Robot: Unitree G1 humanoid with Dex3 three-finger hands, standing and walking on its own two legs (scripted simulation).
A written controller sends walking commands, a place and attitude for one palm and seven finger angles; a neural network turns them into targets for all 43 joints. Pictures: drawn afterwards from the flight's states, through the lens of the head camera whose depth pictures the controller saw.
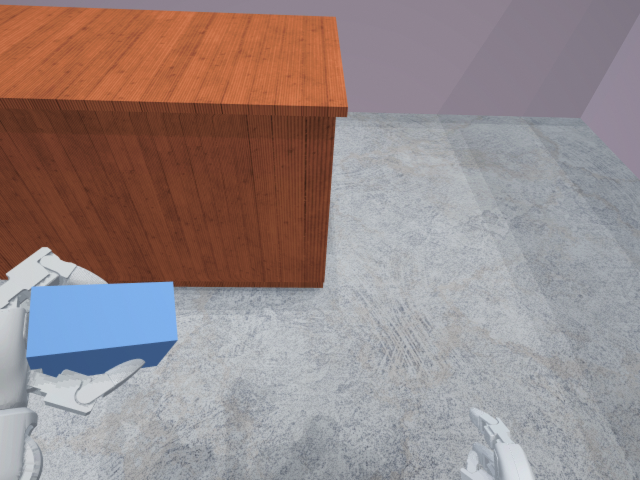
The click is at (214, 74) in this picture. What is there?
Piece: table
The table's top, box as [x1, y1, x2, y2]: [0, 5, 347, 116]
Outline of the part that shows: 0,5 0,107 346,116 347,103 335,17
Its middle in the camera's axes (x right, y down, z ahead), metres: -0.55 -0.55 +1.12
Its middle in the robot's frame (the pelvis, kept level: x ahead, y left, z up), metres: +1.18 +0.62 +0.03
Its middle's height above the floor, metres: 0.80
